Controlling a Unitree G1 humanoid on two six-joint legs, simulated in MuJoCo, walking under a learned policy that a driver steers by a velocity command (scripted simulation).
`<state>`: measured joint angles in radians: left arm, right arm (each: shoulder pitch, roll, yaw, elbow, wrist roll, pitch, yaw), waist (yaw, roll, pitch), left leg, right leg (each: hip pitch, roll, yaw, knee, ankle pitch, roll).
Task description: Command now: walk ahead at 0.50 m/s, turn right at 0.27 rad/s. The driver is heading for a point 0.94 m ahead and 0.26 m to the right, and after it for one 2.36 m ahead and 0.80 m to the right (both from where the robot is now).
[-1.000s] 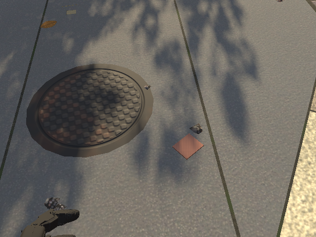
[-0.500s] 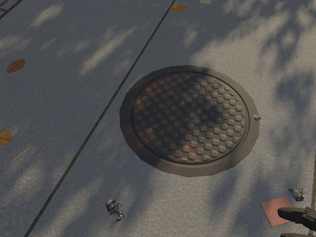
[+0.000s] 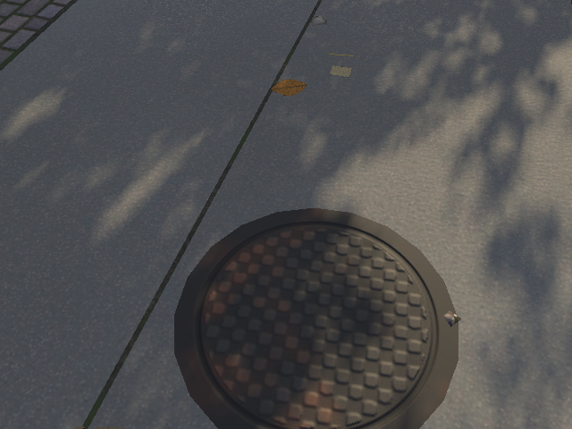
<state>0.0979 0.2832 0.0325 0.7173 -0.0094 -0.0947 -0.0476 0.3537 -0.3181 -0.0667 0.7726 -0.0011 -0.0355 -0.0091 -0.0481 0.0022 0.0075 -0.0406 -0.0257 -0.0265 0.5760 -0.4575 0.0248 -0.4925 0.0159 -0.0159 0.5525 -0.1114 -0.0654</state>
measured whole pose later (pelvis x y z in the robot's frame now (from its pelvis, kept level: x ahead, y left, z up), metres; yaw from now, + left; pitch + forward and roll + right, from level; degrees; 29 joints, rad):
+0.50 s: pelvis +0.28 -0.01 +0.00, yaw -16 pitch +3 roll +1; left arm 0.41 0.31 0.07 0.79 -0.02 -0.02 0.02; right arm 0.03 -0.27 -0.04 0.64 -0.01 -0.12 0.01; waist 0.08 -0.02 0.00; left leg -0.45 -0.05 -0.04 0.48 -0.08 0.01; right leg -0.11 0.10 0.25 0.65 -0.49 -0.06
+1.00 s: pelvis +0.43 -0.08 +0.01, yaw -34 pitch +2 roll +2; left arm 0.12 0.31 0.07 0.57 0.01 0.02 -0.02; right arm 0.14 -0.32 -0.07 0.79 0.00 -0.02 0.00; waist -0.02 0.01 0.09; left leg -0.36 0.04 0.06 1.01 -0.56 -0.04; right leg -0.45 0.02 0.01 0.57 -0.16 -0.06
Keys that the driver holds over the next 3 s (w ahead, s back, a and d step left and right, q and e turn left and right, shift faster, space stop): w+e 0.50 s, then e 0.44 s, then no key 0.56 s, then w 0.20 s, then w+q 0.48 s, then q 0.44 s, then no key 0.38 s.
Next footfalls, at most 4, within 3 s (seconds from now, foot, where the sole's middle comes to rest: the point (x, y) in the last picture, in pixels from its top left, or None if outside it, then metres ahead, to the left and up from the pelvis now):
0.48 left None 0.45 0.07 -0.76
0.92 right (395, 417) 0.49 -0.22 -0.76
1.30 left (294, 375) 0.60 0.00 -0.76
2.22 left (372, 258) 0.92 -0.24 -0.76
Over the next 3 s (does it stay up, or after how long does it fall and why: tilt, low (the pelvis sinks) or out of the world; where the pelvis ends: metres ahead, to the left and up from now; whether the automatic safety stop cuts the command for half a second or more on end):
stays up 0.92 -0.33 0.02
